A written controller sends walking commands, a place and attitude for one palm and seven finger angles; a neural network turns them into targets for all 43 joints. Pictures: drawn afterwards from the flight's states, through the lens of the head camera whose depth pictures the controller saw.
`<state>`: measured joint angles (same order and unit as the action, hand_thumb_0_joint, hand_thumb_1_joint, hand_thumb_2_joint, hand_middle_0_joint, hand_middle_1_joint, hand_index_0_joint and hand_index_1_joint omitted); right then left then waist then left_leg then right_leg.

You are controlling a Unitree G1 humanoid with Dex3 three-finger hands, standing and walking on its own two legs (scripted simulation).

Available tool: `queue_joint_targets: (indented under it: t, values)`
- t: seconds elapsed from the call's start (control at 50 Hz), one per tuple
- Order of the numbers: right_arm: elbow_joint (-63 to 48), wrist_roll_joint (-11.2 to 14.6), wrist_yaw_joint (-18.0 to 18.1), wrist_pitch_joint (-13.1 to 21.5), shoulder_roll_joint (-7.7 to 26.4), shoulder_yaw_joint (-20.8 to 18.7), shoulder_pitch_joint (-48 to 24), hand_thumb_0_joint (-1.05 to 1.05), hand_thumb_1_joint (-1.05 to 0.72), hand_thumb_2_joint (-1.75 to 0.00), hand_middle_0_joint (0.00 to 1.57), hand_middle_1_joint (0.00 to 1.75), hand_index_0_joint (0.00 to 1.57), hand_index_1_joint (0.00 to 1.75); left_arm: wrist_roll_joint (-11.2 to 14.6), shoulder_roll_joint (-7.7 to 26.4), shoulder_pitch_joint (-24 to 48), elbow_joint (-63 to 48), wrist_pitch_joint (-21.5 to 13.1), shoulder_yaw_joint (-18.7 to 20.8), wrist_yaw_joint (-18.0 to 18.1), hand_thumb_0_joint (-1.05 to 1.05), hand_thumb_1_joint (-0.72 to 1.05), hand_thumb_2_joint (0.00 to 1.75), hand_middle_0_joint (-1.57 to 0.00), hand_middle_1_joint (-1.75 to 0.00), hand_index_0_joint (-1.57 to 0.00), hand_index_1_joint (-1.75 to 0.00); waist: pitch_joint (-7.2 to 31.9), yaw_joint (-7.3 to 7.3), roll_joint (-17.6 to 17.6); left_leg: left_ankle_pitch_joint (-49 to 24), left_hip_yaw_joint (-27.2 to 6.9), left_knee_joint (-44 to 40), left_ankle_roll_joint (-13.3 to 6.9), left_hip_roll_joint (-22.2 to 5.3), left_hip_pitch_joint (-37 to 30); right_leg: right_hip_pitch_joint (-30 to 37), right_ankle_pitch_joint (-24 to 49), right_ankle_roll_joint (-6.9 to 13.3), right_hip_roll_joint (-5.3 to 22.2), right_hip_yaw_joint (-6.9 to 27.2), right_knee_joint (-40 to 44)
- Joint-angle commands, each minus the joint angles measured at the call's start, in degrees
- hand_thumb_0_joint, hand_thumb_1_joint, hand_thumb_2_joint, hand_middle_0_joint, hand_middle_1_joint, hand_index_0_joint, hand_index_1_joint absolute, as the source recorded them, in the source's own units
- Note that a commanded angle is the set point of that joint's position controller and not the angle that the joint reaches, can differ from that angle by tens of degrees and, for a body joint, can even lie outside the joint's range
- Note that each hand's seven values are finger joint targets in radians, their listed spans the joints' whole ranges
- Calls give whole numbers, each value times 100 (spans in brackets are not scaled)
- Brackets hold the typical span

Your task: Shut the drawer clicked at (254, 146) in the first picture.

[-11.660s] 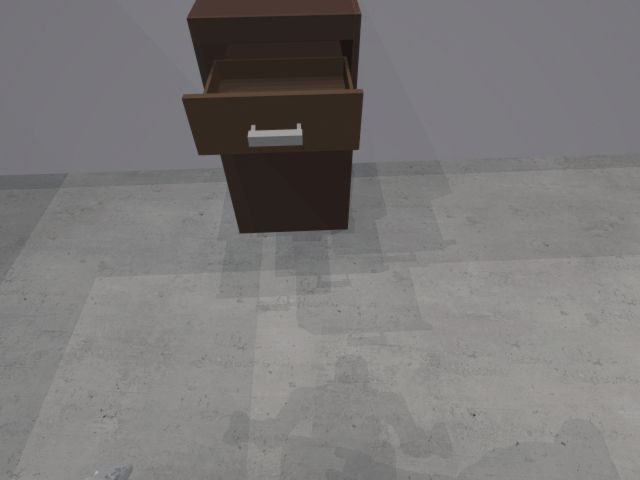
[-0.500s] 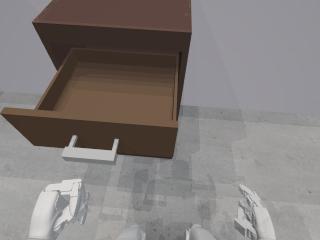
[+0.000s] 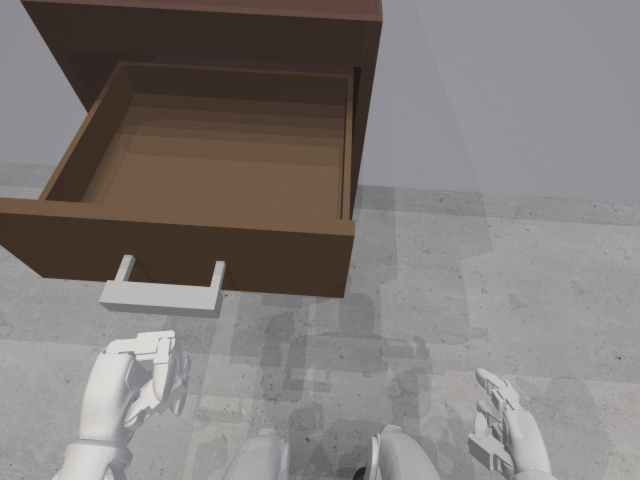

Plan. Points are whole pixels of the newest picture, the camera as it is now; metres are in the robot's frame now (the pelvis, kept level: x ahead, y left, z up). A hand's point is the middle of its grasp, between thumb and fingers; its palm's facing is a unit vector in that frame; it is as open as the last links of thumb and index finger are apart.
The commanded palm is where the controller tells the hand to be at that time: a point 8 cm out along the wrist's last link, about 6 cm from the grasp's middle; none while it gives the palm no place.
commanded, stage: bring the fist close to the handle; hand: left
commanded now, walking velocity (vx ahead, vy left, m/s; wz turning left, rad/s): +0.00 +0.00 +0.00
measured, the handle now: (168, 282) +0.33 +0.20 +0.04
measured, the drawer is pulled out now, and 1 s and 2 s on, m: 0.29 0.28 0.15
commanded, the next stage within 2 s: push the drawer shut in 0.28 s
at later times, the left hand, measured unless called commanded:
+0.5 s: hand (176, 387) +0.22 +0.17 +0.04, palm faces +0.00 -1.00 -0.05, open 3.3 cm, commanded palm +0.20 +0.22 +0.05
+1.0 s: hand (181, 345) +0.26 +0.17 +0.03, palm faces -0.02 -1.00 -0.05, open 2.9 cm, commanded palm +0.27 +0.22 +0.05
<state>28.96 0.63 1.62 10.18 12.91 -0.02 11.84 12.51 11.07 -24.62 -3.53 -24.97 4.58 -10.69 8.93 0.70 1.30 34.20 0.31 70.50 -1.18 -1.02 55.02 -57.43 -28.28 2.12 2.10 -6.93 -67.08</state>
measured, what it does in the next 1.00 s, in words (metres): stands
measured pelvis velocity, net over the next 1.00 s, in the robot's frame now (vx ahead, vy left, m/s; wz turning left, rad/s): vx -0.01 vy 0.00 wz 0.02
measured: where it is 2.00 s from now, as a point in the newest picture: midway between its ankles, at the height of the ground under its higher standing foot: outside the picture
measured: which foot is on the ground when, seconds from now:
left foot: down 0.00-1.00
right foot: down 0.00-1.00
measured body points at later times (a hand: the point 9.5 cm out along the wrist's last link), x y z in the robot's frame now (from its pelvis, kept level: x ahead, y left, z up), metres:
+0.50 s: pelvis +0.00 +0.00 +0.00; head +0.09 +0.00 +0.44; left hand +0.21 +0.22 +0.05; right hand +0.20 -0.24 -0.08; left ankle +0.00 +0.10 -0.64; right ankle +0.04 -0.10 -0.64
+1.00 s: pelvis -0.01 +0.00 +0.00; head +0.09 +0.01 +0.44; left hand +0.26 +0.23 +0.04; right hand +0.17 -0.24 -0.09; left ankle +0.00 +0.10 -0.64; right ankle +0.04 -0.10 -0.64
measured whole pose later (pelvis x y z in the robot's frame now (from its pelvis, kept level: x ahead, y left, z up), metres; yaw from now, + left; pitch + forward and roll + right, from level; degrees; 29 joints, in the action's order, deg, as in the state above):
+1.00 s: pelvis -0.01 +0.00 +0.00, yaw +1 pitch +19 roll -2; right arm 31.6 0.7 2.3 9.3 14.8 1.1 12.3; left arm 12.4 13.0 -9.8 7.8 -25.2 5.7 -11.0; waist 8.2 0.4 1.5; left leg 32.9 -0.4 70.0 -1.3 -0.3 56.3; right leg -58.1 -27.3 2.0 2.7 -7.5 -66.3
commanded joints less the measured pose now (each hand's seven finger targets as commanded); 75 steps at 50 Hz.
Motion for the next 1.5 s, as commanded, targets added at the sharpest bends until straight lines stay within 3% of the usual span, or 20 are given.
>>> queue_joint_targets:
  t: [0.0, 0.08, 0.2, 0.32, 0.38, 0.46, 0.62, 0.68, 0.72, 0.78, 0.82, 0.88, 1.0, 1.02, 1.08, 1.2, 1.26, 1.34, 1.4, 1.48]
  values:
    - [-964, 60, 40, 202, 720, -321, -129, 0, -90, -90, 20, 30, 20, 30, 42, 566, -290, -1324, -330, 419, 132, 0, 90, 90, -140, -160, -140, -160, 1572, -18, -72, -1918, -239, -1115, 23, 118, -506, 1742, 1256, -55, -155, 420, 904]
    - [-954, 66, 50, 134, 708, -303, -152, 0, -90, -90, 20, 30, 20, 30, 38, 544, -258, -1167, -349, 439, 167, 0, 90, 90, -140, -160, -140, -160, 1283, 49, -120, -1603, -228, -1101, 23, 127, -346, 1583, 934, -64, -158, 445, 985]
    - [-964, 66, 70, 195, 729, -302, -125, 0, -90, -90, 20, 30, 20, 30, 113, 512, -309, -1339, -496, 341, -5, 0, 90, 90, -140, -160, -140, -160, 1461, 60, 50, -1729, -239, -1041, 17, 123, -477, 1571, 1068, -53, -150, 445, 933]
    - [-952, 57, 94, 153, 740, -303, -126, 0, -90, -90, 20, 30, 20, 30, 67, 671, -237, -1259, -438, 465, 41, 0, 90, 90, -140, -160, -140, -160, 1302, 78, -76, -1637, -258, -1003, 13, 115, -326, 1496, 937, -51, -167, 438, 917]
    - [-989, 61, 85, 153, 735, -296, -120, 0, -90, -90, 20, 30, 20, 30, 78, 610, -192, -1312, -450, 425, 48, 0, 90, 90, -140, -160, -140, -160, 1326, 63, 101, -1653, -248, -1032, 29, 129, -402, 1467, 950, -46, -160, 425, 911]
    - [-928, 43, 105, 172, 786, -260, -63, 0, -90, -90, 20, 30, 20, 30, 59, 659, 394, -1192, -455, 400, 90, 0, 90, 90, -140, -160, -140, -160, 1307, 171, 20, -1485, -271, -965, 10, 125, -323, 1325, 756, -59, -165, 457, 925]
    - [-882, 62, 109, 153, 867, -219, -22, 0, -90, -90, 20, 30, 20, 30, 125, 888, 1037, -745, -216, 634, 7, 0, 90, 90, -140, -160, -140, -160, 1548, 127, 71, -1595, -230, -1019, -11, 131, -338, 1604, 881, -68, -154, 530, 1017]
    - [-873, 58, 80, 163, 866, -201, 37, 0, -90, -90, 20, 30, 20, 30, 124, 718, 1234, -692, -156, 452, 9, 0, 90, 90, -140, -160, -140, -160, 1626, 139, 162, -1768, -234, -1117, 7, 133, -521, 1650, 1116, -73, -146, 467, 1005]
    - [-827, 56, 86, 155, 895, -212, 30, 0, -90, -90, 20, 30, 20, 30, 111, 826, 1343, -494, -128, 577, 50, 0, 90, 90, -140, -160, -140, -160, 1532, 157, -28, -1767, -257, -1132, 4, 112, -470, 1617, 1109, -72, -161, 441, 1006]
    - [-716, 39, 91, 176, 914, -196, 36, 0, -90, -90, 20, 30, 20, 30, 79, 773, 2128, -490, -226, 461, 84, 0, 90, 90, -140, -160, -140, -160, 1466, 278, 146, -1570, -267, -1106, 14, 121, -483, 1390, 895, -83, -141, 451, 1010]
    - [-662, 29, 106, 199, 937, -200, 54, 0, -90, -90, 20, 30, 20, 30, 70, 778, 2301, -373, -278, 447, 103, 0, 90, 90, -140, -160, -140, -160, 1465, 327, 11, -1552, -286, -1087, -4, 114, -473, 1332, 852, -81, -144, 437, 1012]
    - [-575, 31, 106, 219, 941, -204, 26, 0, -90, -90, 20, 30, 20, 30, 59, 790, 2623, -314, -360, 437, 57, 0, 90, 90, -140, -160, -140, -160, 1659, 282, 201, -1554, -297, -1121, 15, 128, -571, 1346, 831, -68, -120, 447, 984]
    - [-417, 53, 149, 208, 965, -188, -20, 0, -90, -90, 20, 30, 20, 30, 53, 786, 3490, 52, -282, 357, 35, 0, 90, 90, -140, -160, -140, -160, 1702, 353, 147, -1280, -308, -1153, -13, 143, -582, 1291, 580, -88, -110, 493, 1081]
    - [-402, 56, 162, 202, 992, -180, -22, 0, -90, -90, 20, 30, 20, 30, 26, 952, 3609, 102, -268, 470, 54, 0, 90, 90, -140, -160, -140, -160, 1734, 339, 187, -1269, -320, -1168, -13, 133, -591, 1271, 553, -68, -113, 484, 1057]
    - [-346, 67, 174, 196, 978, -158, -33, 0, -90, -90, 20, 30, 20, 30, -4, 745, 4147, 299, -204, 228, 78, 0, 90, 90, -140, -160, -140, -160, 1659, 412, 245, -1083, -364, -1255, 5, 142, -721, 1092, 449, -79, -105, 445, 1079]
    - [-279, 78, 198, 136, 996, -124, -22, 0, -90, -90, 20, 30, 20, 30, -39, 921, 4811, 902, -117, 414, 164, 0, 90, 90, -140, -160, -140, -160, 1658, 403, 13, -784, -331, -1318, -6, 158, -552, 1230, 185, -96, -97, 521, 1200]
    - [-255, 68, 188, 112, 1003, -108, 5, 0, -90, -90, 20, 30, 20, 30, -72, 913, 5181, 1069, -125, 390, 207, 0, 90, 90, -140, -160, -140, -160, 1765, 395, 191, -817, -336, -1355, 6, 166, -626, 1215, 253, -80, -89, 507, 1163]
    - [-209, 60, 170, 54, 1022, -112, 73, 0, -90, -90, 20, 30, 20, 30, -121, 912, 5444, 1492, -134, 429, 255, 0, 90, 90, -140, -160, -140, -160, 1807, 433, 7, -880, -357, -1392, 3, 145, -658, 1202, 317, -93, -99, 490, 1171]
    - [-163, 55, 147, 9, 1038, -128, 137, 0, -90, -90, 20, 30, 20, 30, -161, 975, 5725, 1672, -153, 463, 285, 0, 90, 90, -140, -160, -140, -160, 1851, 413, 208, -920, -354, -1427, 34, 144, -731, 1185, 376, -75, -90, 493, 1165]
    - [-89, 37, 139, -77, 1059, -145, 235, 0, -90, -90, 20, 30, 20, 30, -179, 1090, 6074, 2012, -207, 602, 305, 0, 90, 90, -140, -160, -140, -160, 1940, 460, 85, -1058, -309, -1401, 17, 146, -665, 1319, 507, -91, -92, 543, 1201]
